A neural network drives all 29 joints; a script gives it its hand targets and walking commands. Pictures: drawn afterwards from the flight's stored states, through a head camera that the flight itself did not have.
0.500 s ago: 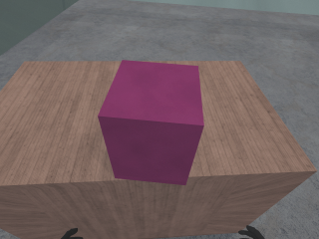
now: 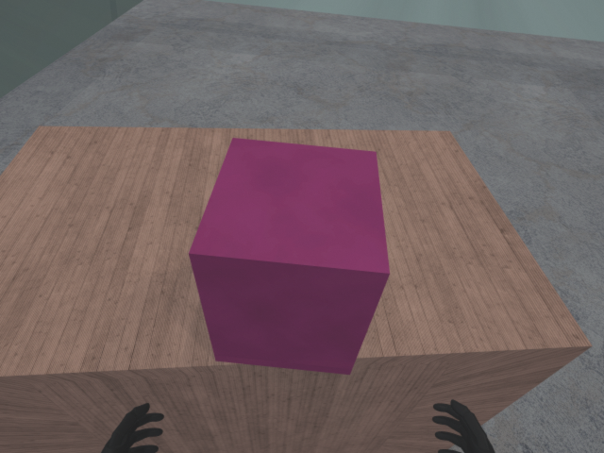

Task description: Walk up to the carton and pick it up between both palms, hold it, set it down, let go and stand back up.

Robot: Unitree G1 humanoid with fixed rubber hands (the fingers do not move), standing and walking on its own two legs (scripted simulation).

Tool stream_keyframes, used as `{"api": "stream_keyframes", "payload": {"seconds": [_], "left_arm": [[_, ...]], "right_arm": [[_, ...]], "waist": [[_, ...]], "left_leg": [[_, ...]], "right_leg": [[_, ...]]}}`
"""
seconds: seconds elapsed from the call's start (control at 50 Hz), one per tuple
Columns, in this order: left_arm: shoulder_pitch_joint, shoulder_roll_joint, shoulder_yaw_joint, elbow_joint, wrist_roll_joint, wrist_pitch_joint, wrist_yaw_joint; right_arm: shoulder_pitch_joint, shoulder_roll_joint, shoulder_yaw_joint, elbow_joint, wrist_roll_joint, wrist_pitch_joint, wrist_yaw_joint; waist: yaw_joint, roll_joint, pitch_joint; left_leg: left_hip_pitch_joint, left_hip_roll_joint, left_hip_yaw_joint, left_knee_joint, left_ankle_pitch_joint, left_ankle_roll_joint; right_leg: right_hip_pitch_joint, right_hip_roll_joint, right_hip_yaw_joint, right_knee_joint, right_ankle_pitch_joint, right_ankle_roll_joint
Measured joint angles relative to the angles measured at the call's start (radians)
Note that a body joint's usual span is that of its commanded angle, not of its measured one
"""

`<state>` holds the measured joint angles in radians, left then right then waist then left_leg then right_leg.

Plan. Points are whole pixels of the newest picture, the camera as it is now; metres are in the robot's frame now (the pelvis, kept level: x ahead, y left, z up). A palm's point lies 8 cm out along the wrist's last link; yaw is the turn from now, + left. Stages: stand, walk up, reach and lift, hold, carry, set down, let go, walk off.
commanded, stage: reach and lift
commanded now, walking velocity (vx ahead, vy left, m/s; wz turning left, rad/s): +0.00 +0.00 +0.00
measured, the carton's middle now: (293, 260) +0.38 +0.03 +0.06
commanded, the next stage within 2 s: none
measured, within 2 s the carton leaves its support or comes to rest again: neither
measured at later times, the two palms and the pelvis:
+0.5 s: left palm (101, 447) +0.15 +0.24 -0.01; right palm (478, 445) +0.16 -0.20 +0.01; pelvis -0.01 +0.01 +0.00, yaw +0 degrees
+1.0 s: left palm (97, 404) +0.18 +0.23 +0.05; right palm (487, 417) +0.17 -0.19 +0.06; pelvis -0.02 +0.00 +0.00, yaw +0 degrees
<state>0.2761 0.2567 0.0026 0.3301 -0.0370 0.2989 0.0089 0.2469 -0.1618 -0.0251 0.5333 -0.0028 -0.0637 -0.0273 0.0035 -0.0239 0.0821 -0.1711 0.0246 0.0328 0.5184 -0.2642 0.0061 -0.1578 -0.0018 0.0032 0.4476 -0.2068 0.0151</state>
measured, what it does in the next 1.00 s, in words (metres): stands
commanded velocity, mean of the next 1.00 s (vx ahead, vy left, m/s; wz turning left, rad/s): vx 0.00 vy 0.00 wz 0.00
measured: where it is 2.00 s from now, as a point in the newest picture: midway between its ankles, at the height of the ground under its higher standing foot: outside the picture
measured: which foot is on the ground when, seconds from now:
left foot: down 0.00-1.00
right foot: down 0.00-1.00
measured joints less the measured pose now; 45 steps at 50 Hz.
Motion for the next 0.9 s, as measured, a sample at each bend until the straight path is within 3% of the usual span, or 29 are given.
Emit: {"api": "stream_keyframes", "payload": {"seconds": [0.18,0.34,0.66,0.9], "left_arm": [[0.053,0.0,0.0,-0.14,-0.048,-0.033,0.005],[0.087,0.0,0.0,-0.251,-0.081,-0.041,0.006],[0.107,0.007,0.0,-0.437,-0.156,-0.04,0.006],[0.073,0.021,0.0,-0.498,-0.191,-0.039,0.006]], "right_arm": [[0.045,0.043,0.0,-0.112,0.0,0.005,0.0],[0.102,0.045,0.0,-0.291,0.0,0.041,-0.009],[0.162,0.09,0.0,-0.638,0.008,0.22,-0.077],[0.162,0.103,0.0,-0.779,0.059,0.32,-0.102]], "waist": [[0.0,0.0,0.0],[0.003,0.0,0.0],[0.04,0.0,-0.003],[0.053,0.01,-0.026]], "left_leg": [[0.013,0.0,0.003,-0.015,0.004,0.009],[0.027,0.0,0.004,-0.031,0.014,0.012],[0.039,0.0,0.005,-0.046,0.036,0.012],[0.043,0.0,0.005,-0.046,0.039,0.012]], "right_leg": [[0.035,0.0,0.002,-0.063,0.03,0.001],[0.055,0.0,0.002,-0.093,0.048,0.005],[0.055,0.0,0.002,-0.083,0.057,0.005],[0.055,0.0,0.002,-0.074,0.057,0.005]]}}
